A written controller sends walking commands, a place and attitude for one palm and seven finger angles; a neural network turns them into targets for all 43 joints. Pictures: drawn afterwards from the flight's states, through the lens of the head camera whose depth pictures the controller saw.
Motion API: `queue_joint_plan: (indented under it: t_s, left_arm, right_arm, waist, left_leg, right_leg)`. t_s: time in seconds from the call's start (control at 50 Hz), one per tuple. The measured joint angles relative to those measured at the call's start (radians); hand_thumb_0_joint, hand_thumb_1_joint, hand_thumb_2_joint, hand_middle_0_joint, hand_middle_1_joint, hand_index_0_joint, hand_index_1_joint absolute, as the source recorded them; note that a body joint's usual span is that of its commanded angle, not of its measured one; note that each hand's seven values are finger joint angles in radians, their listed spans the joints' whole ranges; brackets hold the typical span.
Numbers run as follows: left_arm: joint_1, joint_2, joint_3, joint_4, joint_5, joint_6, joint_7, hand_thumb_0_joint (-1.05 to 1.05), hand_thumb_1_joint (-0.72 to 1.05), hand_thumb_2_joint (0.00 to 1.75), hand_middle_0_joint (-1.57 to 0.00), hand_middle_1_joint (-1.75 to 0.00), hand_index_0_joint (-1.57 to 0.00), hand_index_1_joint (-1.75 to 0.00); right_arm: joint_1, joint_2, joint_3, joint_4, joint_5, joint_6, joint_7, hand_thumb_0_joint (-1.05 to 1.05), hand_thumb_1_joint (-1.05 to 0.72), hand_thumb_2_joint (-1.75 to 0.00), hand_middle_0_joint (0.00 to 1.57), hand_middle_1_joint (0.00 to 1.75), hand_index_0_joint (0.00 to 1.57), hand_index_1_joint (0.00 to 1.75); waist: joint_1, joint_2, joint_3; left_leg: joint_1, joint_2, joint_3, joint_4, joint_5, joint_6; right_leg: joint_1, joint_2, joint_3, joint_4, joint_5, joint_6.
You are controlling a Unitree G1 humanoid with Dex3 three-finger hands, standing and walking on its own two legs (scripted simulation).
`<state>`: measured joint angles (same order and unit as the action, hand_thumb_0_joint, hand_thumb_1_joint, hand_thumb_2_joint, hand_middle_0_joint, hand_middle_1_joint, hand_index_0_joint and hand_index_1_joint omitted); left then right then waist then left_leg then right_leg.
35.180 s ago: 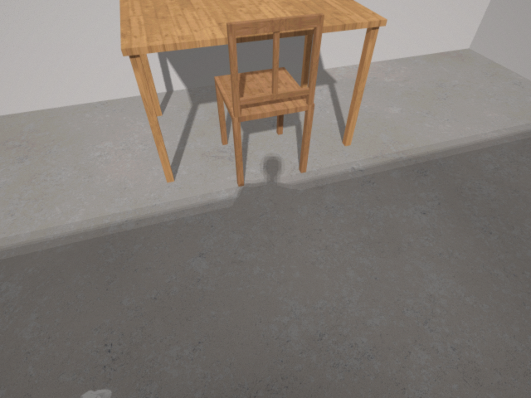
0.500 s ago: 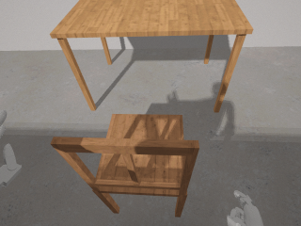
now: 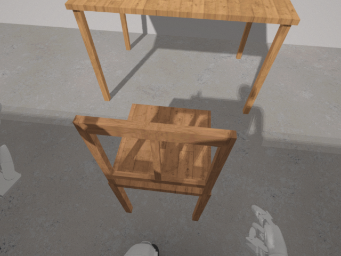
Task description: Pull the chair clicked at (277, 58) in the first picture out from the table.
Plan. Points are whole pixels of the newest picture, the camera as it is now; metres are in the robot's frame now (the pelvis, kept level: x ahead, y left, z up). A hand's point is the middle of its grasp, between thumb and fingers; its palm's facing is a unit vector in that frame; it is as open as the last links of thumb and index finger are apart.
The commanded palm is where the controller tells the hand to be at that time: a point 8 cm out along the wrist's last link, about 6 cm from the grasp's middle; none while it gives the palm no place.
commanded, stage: step back with the hand held close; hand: left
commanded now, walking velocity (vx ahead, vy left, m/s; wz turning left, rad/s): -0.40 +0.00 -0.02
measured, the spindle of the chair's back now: (156, 160) +0.39 +0.08 -0.10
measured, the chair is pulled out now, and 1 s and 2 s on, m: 0.68 0.68 0.68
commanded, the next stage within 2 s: stop stepping back and stand still in 0.38 s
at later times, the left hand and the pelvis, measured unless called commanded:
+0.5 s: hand out of the picture +0.13 +0.24 +0.18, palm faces +0.29 -0.84 -0.46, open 7.4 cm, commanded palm +0.07 +0.30 +0.19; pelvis -0.08 +0.01 +0.01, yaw -3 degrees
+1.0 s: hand out of the picture +0.04 +0.25 +0.18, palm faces +0.39 -0.81 -0.44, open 7.4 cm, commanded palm -0.03 +0.30 +0.19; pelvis -0.17 +0.00 +0.01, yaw -1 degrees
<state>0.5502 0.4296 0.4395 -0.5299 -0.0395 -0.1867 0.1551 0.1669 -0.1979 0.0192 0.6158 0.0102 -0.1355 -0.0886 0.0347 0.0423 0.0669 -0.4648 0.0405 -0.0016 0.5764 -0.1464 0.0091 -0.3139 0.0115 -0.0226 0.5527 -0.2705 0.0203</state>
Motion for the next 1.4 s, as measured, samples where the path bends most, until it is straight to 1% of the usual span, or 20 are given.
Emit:
queue_joint_plan:
  t_s: [0.08,0.18,0.24,0.28,0.34,0.38,0.48,0.56,0.6,0.64,0.72,0.76,0.84,0.88,0.94,1.0,1.08,1.2,1.3,1.4]
  left_arm:
    - [0.027,-0.002,-0.026,-0.037,-0.012,-0.006,-0.014,0.02,0.89,0.9,-0.21,-0.3,-0.21,-0.31]
    - [0.032,0.011,-0.025,-0.049,-0.007,-0.024,-0.007,0.02,0.88,0.9,-0.22,-0.31,-0.22,-0.31]
    - [0.009,0.02,0.0,-0.029,0.001,-0.028,0.001,0.02,0.88,0.9,-0.22,-0.31,-0.22,-0.31]
    - [-0.028,0.032,0.027,0.007,0.003,-0.032,0.006,0.02,0.88,0.9,-0.22,-0.31,-0.22,-0.31]
    - [-0.036,0.027,0.041,0.042,-0.002,-0.02,0.005,0.02,0.88,0.9,-0.21,-0.3,-0.21,-0.31]
    - [-0.022,0.011,0.021,0.026,-0.007,-0.008,0.002,0.02,0.89,0.9,-0.21,-0.3,-0.21,-0.31]
    - [0.035,0.014,-0.025,-0.095,-0.016,-0.03,-0.017,0.02,0.89,0.9,-0.21,-0.3,-0.21,-0.31]
    - [0.057,0.075,0.026,-0.109,-0.029,-0.049,-0.02,0.02,0.88,0.9,-0.21,-0.3,-0.21,-0.31]
    - [0.059,0.089,0.05,-0.08,-0.035,-0.038,-0.021,0.02,0.88,0.9,-0.21,-0.31,-0.21,-0.31]
    - [0.055,0.076,0.037,-0.039,-0.039,-0.019,-0.026,0.02,0.88,0.9,-0.21,-0.31,-0.21,-0.31]
    - [0.111,0.023,0.011,0.026,-0.038,0.019,-0.02,0.02,0.88,0.9,-0.22,-0.31,-0.22,-0.31]
    - [0.107,-0.011,-0.007,0.077,-0.026,0.025,-0.013,0.02,0.88,0.9,-0.21,-0.31,-0.22,-0.31]
    - [-0.004,-0.07,-0.062,0.151,0.0,0.023,0.001,0.02,0.88,0.9,-0.21,-0.3,-0.21,-0.31]
    - [-0.037,-0.082,-0.068,0.146,0.004,0.027,0.005,0.02,0.88,0.9,-0.21,-0.3,-0.21,-0.31]
    - [-0.016,-0.062,-0.052,0.083,0.011,0.015,0.001,0.02,0.89,0.9,-0.21,-0.3,-0.21,-0.31]
    - [-0.012,-0.017,-0.036,0.043,0.015,-0.016,-0.005,0.02,0.89,0.9,-0.21,-0.3,-0.21,-0.31]
    - [0.009,0.012,-0.007,0.044,0.006,-0.053,-0.004,0.02,0.88,0.9,-0.21,-0.3,-0.21,-0.31]
    - [0.027,-0.036,-0.025,0.125,0.002,-0.025,0.0,0.02,0.89,0.9,-0.21,-0.3,-0.21,-0.31]
    - [-0.017,-0.081,-0.065,0.145,0.01,0.012,0.01,0.02,0.89,0.9,-0.21,-0.3,-0.21,-0.31]
    - [-0.05,-0.079,-0.076,0.096,0.015,0.011,0.017,0.02,0.89,0.9,-0.21,-0.3,-0.21,-0.31]
  right_arm:
    - [-0.018,-0.001,-0.007,0.008,0.0,0.002,0.0,0.01,-0.9,-0.9,0.2,0.3,0.2,0.3]
    - [-0.005,-0.012,-0.036,0.039,-0.005,0.019,0.0,0.01,-0.9,-0.9,0.2,0.3,0.2,0.3]
    - [0.01,-0.026,-0.044,0.044,-0.004,0.032,-0.006,0.01,-0.9,-0.9,0.2,0.3,0.2,0.3]
    - [-0.009,-0.014,-0.048,0.047,-0.005,0.037,-0.01,0.01,-0.9,-0.9,0.2,0.3,0.2,0.3]
    - [-0.025,0.009,-0.044,0.032,-0.022,0.019,0.001,0.01,-0.9,-0.9,0.2,0.3,0.2,0.3]
    - [-0.021,0.019,-0.039,0.02,-0.024,-0.001,0.014,0.01,-0.9,-0.9,0.2,0.3,0.2,0.3]
    - [-0.003,0.035,-0.017,0.014,-0.02,-0.044,0.034,0.01,-0.9,-0.9,0.2,0.3,0.2,0.3]
    - [-0.004,0.039,-0.001,0.012,-0.02,-0.042,0.032,0.01,-0.9,-0.9,0.2,0.3,0.2,0.3]
    - [-0.008,0.031,0.0,0.006,-0.011,-0.025,0.032,0.01,-0.9,-0.9,0.2,0.3,0.2,0.3]
    - [-0.002,0.012,-0.008,0.02,-0.003,-0.001,0.032,0.01,-0.9,-0.9,0.2,0.3,0.2,0.3]
    - [0.074,-0.004,-0.022,0.064,0.019,0.047,0.031,0.01,-0.9,-0.9,0.2,0.3,0.2,0.3]
    - [0.118,-0.019,-0.028,0.07,0.02,0.055,0.025,0.01,-0.9,-0.9,0.2,0.3,0.2,0.3]
    - [0.16,-0.067,-0.054,0.09,0.013,0.025,0.005,0.01,-0.9,-0.9,0.2,0.3,0.2,0.3]
    - [0.141,-0.056,-0.057,0.106,0.014,0.024,0.004,0.01,-0.9,-0.9,0.2,0.3,0.2,0.3]
    - [0.116,-0.04,-0.05,0.066,0.011,0.004,0.013,0.01,-0.9,-0.9,0.2,0.3,0.2,0.3]
    - [0.09,-0.023,-0.043,0.037,0.013,-0.018,0.022,0.01,-0.9,-0.9,0.2,0.3,0.19,0.3]
    - [0.062,-0.003,-0.027,0.024,0.019,-0.01,0.035,0.01,-0.9,-0.9,0.2,0.3,0.2,0.3]
    - [0.064,0.004,-0.014,0.029,0.018,0.007,0.028,0.01,-0.9,-0.9,0.2,0.3,0.2,0.3]
    - [0.071,0.007,-0.004,0.055,0.012,0.001,0.016,0.01,-0.9,-0.9,0.2,0.3,0.2,0.3]
    - [0.062,0.012,-0.002,0.058,0.007,-0.013,0.011,0.01,-0.9,-0.9,0.2,0.3,0.2,0.3]
  waist:
    - [0.004,0.005,0.007]
    - [-0.012,-0.024,-0.04]
    - [-0.037,-0.037,-0.084]
    - [-0.043,-0.076,-0.067]
    - [-0.047,-0.082,-0.043]
    - [-0.048,-0.068,-0.033]
    - [-0.027,-0.064,-0.027]
    - [-0.027,-0.052,-0.04]
    - [-0.031,-0.028,-0.034]
    - [-0.045,0.017,-0.021]
    - [-0.035,-0.023,-0.101]
    - [-0.048,-0.037,-0.146]
    - [-0.068,-0.016,-0.158]
    - [-0.051,-0.062,-0.125]
    - [-0.058,-0.079,-0.098]
    - [-0.068,-0.053,-0.078]
    - [-0.062,-0.025,-0.076]
    - [-0.039,0.003,-0.085]
    - [-0.016,-0.013,-0.067]
    - [-0.022,-0.04,-0.045]
  left_leg:
    - [-0.009,0.012,0.002,0.005,0.01,-0.006]
    - [-0.004,-0.033,-0.018,0.165,-0.155,-0.021]
    - [0.085,-0.04,-0.028,0.056,-0.149,-0.007]
    - [0.089,-0.063,-0.012,0.019,-0.127,0.015]
    - [0.09,-0.044,0.0,-0.028,-0.056,0.025]
    - [0.091,-0.022,-0.004,-0.062,-0.025,0.021]
    - [0.068,0.011,0.004,-0.115,0.043,0.007]
    - [0.004,0.018,-0.001,-0.114,0.087,-0.008]
    - [-0.032,0.023,-0.009,-0.076,0.067,-0.017]
    - [-0.057,0.02,-0.039,0.025,-0.098,-0.022]
    - [-0.037,-0.054,-0.024,0.328,-0.204,-0.021]
    - [0.041,-0.056,-0.001,0.282,-0.216,-0.003]
    - [0.222,-0.025,-0.003,-0.027,-0.17,0.022]
    - [0.251,-0.047,0.019,-0.056,-0.143,0.011]
    - [0.253,-0.044,0.035,-0.067,-0.122,0.003]
    - [0.227,-0.025,0.017,-0.055,-0.11,0.001]
    - [0.2,-0.008,0.011,-0.051,-0.095,-0.002]
    - [0.195,-0.011,0.019,-0.066,-0.08,0.006]
    - [0.205,-0.017,0.019,-0.079,-0.071,0.009]
    - [0.215,-0.02,0.019,-0.092,-0.067,0.009]
  right_leg:
    - [-0.015,0.012,0.004,0.01,0.009,-0.009]
    - [-0.02,-0.009,0.021,0.022,0.009,-0.005]
    - [-0.038,-0.022,0.017,0.021,0.015,0.013]
    - [-0.071,-0.039,0.037,0.072,-0.011,0.004]
    - [-0.123,-0.009,0.046,0.253,-0.159,-0.001]
    - [-0.12,0.009,0.036,0.314,-0.185,-0.002]
    - [-0.021,-0.005,0.011,0.201,-0.155,-0.019]
    - [0.088,-0.015,0.002,0.01,-0.156,-0.02]
    - [0.138,-0.013,-0.017,-0.098,-0.076,-0.018]
    - [0.152,0.0,-0.038,-0.104,-0.036,-0.007]
    - [0.148,-0.048,0.003,-0.084,-0.043,-0.002]
    - [0.146,-0.066,0.002,-0.078,-0.048,0.003]
    - [0.128,-0.066,-0.054,-0.019,-0.077,0.016]
    - [0.134,-0.091,-0.032,-0.01,-0.067,0.028]
    - [0.132,-0.088,-0.017,-0.026,-0.042,0.021]
    - [0.14,-0.066,-0.035,-0.076,-0.001,0.023]
    - [0.134,-0.047,-0.04,-0.117,0.04,0.016]
    - [0.129,-0.049,-0.032,-0.139,0.061,0.022]
    - [0.138,-0.055,-0.033,-0.149,0.067,0.026]
    - [0.15,-0.057,-0.034,-0.163,0.072,0.027]
